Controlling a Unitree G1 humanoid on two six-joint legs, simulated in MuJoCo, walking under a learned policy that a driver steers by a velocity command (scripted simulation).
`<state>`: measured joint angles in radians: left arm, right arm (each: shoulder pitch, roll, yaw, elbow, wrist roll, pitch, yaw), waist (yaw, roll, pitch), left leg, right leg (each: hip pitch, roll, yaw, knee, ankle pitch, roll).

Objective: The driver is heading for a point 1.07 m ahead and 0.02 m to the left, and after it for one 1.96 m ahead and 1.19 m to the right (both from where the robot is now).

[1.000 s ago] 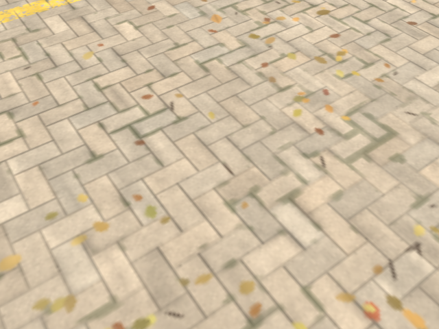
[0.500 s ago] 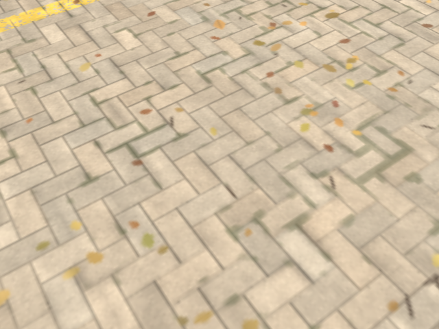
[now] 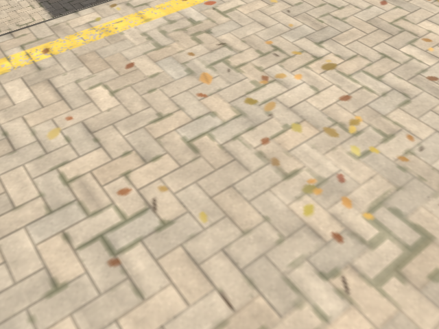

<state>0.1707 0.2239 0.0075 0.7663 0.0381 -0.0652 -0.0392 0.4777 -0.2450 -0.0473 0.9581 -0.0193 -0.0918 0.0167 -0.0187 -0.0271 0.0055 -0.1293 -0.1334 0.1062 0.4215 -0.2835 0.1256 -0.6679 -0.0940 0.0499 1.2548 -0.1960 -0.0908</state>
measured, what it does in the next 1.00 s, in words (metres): walks ahead: right foot, then left foot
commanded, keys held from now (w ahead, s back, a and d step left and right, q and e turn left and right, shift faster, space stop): w+shift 0.86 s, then e+shift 0.14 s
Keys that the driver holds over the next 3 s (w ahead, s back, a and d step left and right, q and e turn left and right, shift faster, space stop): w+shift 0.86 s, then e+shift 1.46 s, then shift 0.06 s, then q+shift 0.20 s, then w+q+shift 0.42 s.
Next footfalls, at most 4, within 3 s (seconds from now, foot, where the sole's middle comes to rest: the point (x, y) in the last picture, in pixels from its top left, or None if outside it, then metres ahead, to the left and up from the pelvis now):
0.26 right None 0.46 -0.09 -0.77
0.72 left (203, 221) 0.92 0.08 -0.77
1.14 right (236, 147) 1.29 -0.06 -0.77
1.76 left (208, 132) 1.39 0.06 -0.77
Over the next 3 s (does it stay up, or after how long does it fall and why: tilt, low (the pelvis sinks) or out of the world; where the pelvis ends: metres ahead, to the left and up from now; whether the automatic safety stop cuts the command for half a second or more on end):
stays up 1.37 -0.06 -0.01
